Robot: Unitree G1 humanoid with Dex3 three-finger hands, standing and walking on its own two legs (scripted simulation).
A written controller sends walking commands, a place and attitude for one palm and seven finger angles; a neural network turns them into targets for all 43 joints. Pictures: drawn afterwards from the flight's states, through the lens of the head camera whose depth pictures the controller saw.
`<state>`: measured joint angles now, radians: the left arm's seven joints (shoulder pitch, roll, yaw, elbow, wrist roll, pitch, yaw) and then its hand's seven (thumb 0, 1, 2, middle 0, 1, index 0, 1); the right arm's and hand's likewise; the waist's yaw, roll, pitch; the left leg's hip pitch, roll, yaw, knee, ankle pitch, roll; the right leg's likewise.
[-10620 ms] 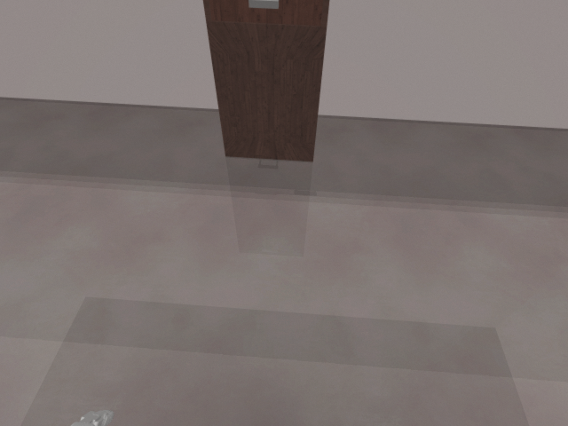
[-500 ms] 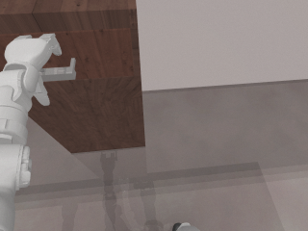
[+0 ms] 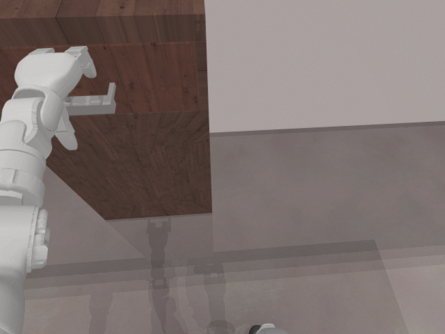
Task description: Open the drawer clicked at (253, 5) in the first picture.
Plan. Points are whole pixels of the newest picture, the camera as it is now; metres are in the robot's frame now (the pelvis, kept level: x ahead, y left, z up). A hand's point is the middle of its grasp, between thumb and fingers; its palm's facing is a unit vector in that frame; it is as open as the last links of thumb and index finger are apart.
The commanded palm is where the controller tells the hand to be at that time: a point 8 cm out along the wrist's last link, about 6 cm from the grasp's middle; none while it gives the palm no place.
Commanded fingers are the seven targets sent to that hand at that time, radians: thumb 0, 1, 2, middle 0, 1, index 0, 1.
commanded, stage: lower the fingers behind the handle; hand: left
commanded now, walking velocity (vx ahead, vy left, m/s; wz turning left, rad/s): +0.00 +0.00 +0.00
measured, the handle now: (87, 96) +0.57 +0.25 +0.05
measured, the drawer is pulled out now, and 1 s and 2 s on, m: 0.00 0.00 0.00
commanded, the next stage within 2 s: close the thumb around the handle in 1.62 s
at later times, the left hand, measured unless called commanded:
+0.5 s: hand (75, 111) +0.51 +0.25 +0.07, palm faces -0.08 -0.01 -1.00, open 13.9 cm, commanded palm +0.50 +0.25 +0.13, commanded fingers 0.00 -0.50 0.30 -0.30 -1.20 -0.30 -1.20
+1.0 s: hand (81, 120) +0.51 +0.25 +0.05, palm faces -0.09 -0.02 -1.00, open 13.9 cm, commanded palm +0.49 +0.25 +0.09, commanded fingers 0.00 -0.50 0.30 -0.30 -1.20 -0.30 -1.20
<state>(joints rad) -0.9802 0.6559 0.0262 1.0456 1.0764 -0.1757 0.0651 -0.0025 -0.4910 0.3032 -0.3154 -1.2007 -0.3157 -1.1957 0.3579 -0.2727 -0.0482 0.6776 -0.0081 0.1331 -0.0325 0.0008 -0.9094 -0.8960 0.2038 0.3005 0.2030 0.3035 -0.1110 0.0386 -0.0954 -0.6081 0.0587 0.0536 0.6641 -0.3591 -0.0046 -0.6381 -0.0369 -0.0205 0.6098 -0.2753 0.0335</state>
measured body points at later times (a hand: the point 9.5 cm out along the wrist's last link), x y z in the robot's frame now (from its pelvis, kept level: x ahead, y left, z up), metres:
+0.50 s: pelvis -0.01 +0.00 -0.01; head +0.11 +0.00 +0.43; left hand +0.50 +0.25 +0.13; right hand -0.01 -0.29 -0.13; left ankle -0.04 +0.12 -0.72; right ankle +0.00 -0.14 -0.72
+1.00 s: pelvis -0.01 +0.00 -0.01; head +0.11 +0.00 +0.42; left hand +0.50 +0.25 +0.10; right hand -0.03 -0.28 -0.13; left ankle -0.04 +0.12 -0.72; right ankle +0.00 -0.14 -0.72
